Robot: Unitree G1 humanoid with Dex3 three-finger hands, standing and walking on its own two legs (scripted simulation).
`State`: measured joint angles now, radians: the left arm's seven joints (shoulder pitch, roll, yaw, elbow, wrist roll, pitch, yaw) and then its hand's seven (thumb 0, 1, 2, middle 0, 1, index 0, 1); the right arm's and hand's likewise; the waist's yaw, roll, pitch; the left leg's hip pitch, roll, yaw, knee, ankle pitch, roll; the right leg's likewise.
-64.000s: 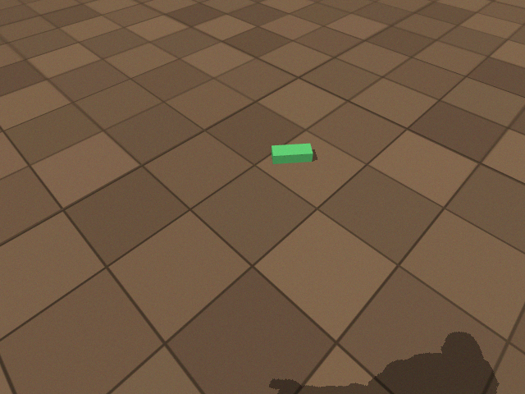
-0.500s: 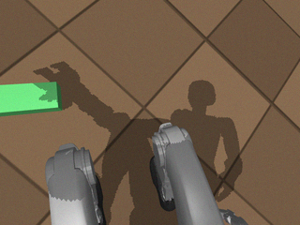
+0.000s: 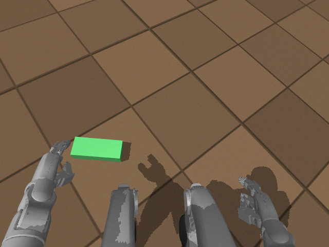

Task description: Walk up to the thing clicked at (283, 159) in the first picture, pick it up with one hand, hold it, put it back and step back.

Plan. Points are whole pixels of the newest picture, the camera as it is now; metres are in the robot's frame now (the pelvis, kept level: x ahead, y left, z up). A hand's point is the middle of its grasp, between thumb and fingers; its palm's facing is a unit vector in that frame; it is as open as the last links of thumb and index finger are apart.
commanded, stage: home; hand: left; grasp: from above
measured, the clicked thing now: (98, 149) +0.51 +0.27 -0.52
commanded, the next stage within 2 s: none
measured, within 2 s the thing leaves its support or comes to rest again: neither
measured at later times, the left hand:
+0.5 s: hand (62, 191) +0.24 +0.18 +0.09, palm faces +0.10 -0.97 -0.22, open 7.4 cm
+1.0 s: hand (58, 204) +0.22 +0.17 +0.12, palm faces +0.11 -0.97 -0.21, open 7.4 cm
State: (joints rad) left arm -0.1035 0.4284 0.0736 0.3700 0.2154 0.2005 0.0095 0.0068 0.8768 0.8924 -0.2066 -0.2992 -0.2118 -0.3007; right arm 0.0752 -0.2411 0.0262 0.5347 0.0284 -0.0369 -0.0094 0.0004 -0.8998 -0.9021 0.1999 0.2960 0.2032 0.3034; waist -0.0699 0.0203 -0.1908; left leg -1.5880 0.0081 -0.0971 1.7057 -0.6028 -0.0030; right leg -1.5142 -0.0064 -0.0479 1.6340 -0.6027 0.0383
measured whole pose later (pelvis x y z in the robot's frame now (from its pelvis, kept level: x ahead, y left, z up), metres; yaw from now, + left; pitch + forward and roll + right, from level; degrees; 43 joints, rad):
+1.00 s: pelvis +0.07 -0.01 +0.16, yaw +3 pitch +10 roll -3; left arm 0.50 0.22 0.03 -0.13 -0.04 0.45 0.02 0.01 0.90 0.90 -0.20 -0.30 -0.20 -0.30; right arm 0.27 -0.22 0.03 0.53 0.00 -0.24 -0.18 0.01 -0.90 -0.90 0.20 0.30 0.21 0.30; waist -0.03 0.05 -0.15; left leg -0.70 0.03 -0.08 1.00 -0.48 -0.02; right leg -0.63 0.00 -0.05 0.94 -0.47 0.01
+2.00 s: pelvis +0.07 -0.01 +0.16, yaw +3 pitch +10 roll -3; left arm 0.50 0.22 0.03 -0.13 -0.05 0.46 0.02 0.01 0.91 0.90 -0.20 -0.30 -0.20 -0.30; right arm 0.29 -0.22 0.03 0.54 0.00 -0.24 -0.18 0.01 -0.90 -0.90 0.20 0.30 0.21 0.30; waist -0.04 0.05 -0.16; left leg -0.69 0.03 -0.07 1.01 -0.49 -0.02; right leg -0.64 0.00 -0.04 0.94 -0.48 0.02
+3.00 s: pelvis +0.07 +0.00 +0.19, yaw +3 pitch +1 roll +0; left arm 0.22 0.29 0.05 0.67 0.05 0.07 0.04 0.01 0.90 0.90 -0.20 -0.30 -0.20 -0.30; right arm 0.19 -0.30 -0.04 0.86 -0.06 -0.04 -0.01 0.01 -0.90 -0.90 0.20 0.30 0.21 0.30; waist 0.02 0.00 0.03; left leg -0.41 -0.01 -0.03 0.77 -0.38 0.01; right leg -0.38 -0.05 -0.01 0.76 -0.40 0.03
